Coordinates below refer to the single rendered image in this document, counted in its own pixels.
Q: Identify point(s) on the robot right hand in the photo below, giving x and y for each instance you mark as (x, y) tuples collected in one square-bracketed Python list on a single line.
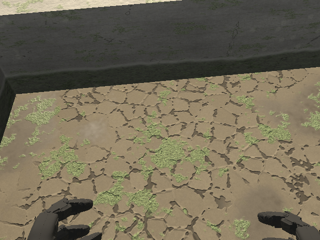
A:
[(290, 223)]

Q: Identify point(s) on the robot left hand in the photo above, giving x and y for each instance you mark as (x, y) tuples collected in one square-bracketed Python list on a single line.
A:
[(45, 226)]

